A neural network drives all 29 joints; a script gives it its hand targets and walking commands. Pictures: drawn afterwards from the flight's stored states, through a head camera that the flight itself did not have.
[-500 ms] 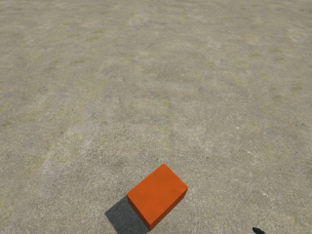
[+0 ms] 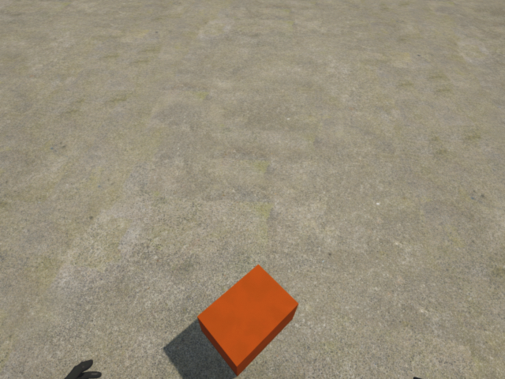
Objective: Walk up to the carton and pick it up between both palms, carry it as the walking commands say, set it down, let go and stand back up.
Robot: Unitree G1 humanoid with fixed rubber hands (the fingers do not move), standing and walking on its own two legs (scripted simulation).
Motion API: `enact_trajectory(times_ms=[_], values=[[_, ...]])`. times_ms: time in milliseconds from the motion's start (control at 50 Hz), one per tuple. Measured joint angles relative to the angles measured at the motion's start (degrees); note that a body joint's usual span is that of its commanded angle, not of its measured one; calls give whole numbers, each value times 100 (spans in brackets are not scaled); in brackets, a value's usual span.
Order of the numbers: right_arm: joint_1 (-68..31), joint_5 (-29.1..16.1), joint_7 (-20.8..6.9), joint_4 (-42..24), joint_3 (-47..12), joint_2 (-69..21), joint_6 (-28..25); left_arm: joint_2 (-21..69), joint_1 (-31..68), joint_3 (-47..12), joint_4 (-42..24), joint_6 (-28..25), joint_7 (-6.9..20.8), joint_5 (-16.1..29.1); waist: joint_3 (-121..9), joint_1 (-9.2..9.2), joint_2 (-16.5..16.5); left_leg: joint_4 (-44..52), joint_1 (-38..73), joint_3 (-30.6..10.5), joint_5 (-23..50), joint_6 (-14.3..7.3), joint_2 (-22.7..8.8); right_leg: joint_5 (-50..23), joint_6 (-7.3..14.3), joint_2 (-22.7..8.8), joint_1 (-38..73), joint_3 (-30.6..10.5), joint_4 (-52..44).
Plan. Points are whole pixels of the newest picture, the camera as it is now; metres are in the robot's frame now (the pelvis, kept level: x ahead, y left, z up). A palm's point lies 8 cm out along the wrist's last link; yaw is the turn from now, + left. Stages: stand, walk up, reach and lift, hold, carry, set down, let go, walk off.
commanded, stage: walk up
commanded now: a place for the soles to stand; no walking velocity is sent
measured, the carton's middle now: (248, 317) +0.43 +0.01 -0.69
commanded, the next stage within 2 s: none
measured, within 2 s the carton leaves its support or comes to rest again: neither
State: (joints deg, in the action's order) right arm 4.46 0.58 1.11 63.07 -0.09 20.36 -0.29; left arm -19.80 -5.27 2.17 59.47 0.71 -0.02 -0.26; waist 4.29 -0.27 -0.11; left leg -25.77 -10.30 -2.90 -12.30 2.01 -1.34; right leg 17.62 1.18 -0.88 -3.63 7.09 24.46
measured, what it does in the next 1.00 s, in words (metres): steps to the left, turning right: left foot, then right foot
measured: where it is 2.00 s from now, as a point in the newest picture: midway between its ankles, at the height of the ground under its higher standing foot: outside the picture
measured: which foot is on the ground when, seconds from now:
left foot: down 0.00-0.26, up 0.28-0.62, down 0.64-0.96, up 0.98-1.00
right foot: down 0.00-0.66, up 0.68-0.92, down 0.94-1.00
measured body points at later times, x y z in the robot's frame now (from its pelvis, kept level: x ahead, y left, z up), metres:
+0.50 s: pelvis -0.01 +0.07 -0.01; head +0.04 +0.03 +0.43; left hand +0.01 +0.44 -0.08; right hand +0.13 -0.28 -0.12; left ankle +0.06 +0.23 -0.69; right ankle -0.04 -0.10 -0.74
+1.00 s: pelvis +0.03 +0.26 -0.05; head +0.05 +0.21 +0.40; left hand +0.20 +0.58 -0.11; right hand +0.02 -0.10 -0.15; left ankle +0.08 +0.34 -0.72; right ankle +0.06 +0.15 -0.74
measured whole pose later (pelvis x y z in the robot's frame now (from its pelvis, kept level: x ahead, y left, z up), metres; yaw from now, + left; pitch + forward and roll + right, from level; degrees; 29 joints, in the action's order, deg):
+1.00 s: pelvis +0.03 +0.26 -0.05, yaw -24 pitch -4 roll -1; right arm 9.8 2.2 -5.0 37.1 6.2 27.4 7.0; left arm -27.3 -24.5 4.0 46.2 -4.8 -5.9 -1.1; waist 8.7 0.3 -5.0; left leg -59.3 -24.9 4.7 -30.2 -2.2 -2.0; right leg 19.4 4.0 1.3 -26.2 5.5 49.0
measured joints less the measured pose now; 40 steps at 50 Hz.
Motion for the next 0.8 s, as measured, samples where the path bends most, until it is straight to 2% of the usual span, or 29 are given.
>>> enact_trajectory(times_ms=[280, 320, 380, 440, 480, 540, 600, 640, 660, 680, 720, 760, 800], values=[[198, 72, -78, -66, 24, 5, 33, -65, -140, 29, 55, -10, 47, -44, -34, -9, 22, -110, -131, 5, 28, -72, 4, -104, -33, -7, -59, 19, -49], [131, 240, -271, -483, 179, 154, 278, -10, -473, 78, -149, -205, -100, 10, 11, -76, -161, -1080, -507, 77, -556, -210, -57, -121, -35, 73, -235, -149, 55], [-153, 373, -463, -1119, 399, 456, 471, 10, -1064, 140, -251, -380, -297, 18, 199, -74, -509, -2630, -1175, -35, -988, -228, -76, -227, -121, 167, -405, -485, 97], [-321, 349, -614, -1578, 590, 660, 562, -176, -1436, 226, -265, -409, -424, -56, 385, -36, -693, -3286, -1719, -185, -1116, -189, -181, -200, -248, 83, -575, -668, 271], [-366, 324, -709, -1749, 694, 764, 650, -357, -1589, 302, -359, -424, -492, -105, 461, -59, -779, -3288, -1931, -344, -1059, -167, -303, -130, -350, -11, -677, -734, 422], [-450, 311, -814, -1950, 762, 889, 778, -627, -1771, 374, -595, -469, -551, -154, 518, -191, -847, -3017, -2015, -467, -1155, -170, -445, 36, -532, -191, -947, -952, 799], [-561, 293, -881, -2110, 796, 953, 809, -823, -1921, 398, -821, -490, -575, -185, 474, -278, -879, -2758, -1961, -435, -1277, -195, -462, 218, -661, -419, -1288, -1230, 1169], [-581, 233, -907, -2210, 784, 990, 742, -943, -1976, 383, -973, -479, -591, -195, 428, -322, -876, -2220, -1688, -365, -1315, -294, -424, 362, -717, -579, -1529, -1447, 1463], [-580, 232, -896, -2242, 792, 940, 674, -1024, -1917, 392, -1021, -454, -608, -184, 502, -337, -762, -2109, -1625, -247, -1019, -189, -300, 457, -651, -713, -1647, -1601, 1717], [-570, 248, -874, -2270, 775, 840, 610, -1098, -1804, 402, -1060, -416, -631, -175, 666, -392, -594, -2204, -1560, -61, -915, -69, -173, 644, -471, -785, -1799, -1829, 2153], [-467, 268, -833, -2331, 638, 651, 535, -1103, -1609, 369, -1143, -376, -703, -110, 856, -500, -514, -2324, -1451, 184, -945, 10, -196, 1278, -276, -452, -2227, -1953, 3223], [-321, 253, -813, -2351, 507, 419, 547, -1096, -1493, 295, -1182, -376, -722, -85, 889, -433, -413, -2182, -1328, 347, -921, -63, -213, 1251, -123, -215, -2603, -1581, 3905], [-120, 244, -789, -2414, 408, 232, 590, -1090, -1456, 255, -1198, -396, -695, -24, 855, -313, -276, -1959, -1194, 504, -829, -165, -197, 1092, -98, -76, -2829, -1098, 4138]])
